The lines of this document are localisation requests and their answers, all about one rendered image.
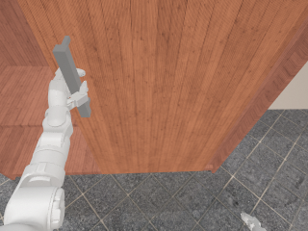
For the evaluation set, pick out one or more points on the robot left hand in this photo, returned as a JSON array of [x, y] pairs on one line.
[[58, 92]]

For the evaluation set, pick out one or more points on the robot left forearm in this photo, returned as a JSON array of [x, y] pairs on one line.
[[47, 165]]

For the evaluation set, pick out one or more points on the handle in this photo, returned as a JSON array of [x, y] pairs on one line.
[[68, 69]]

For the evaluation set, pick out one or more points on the robot right hand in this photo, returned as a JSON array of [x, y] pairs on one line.
[[252, 222]]

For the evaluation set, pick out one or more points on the left robot upper arm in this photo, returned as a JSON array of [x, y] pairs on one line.
[[38, 208]]

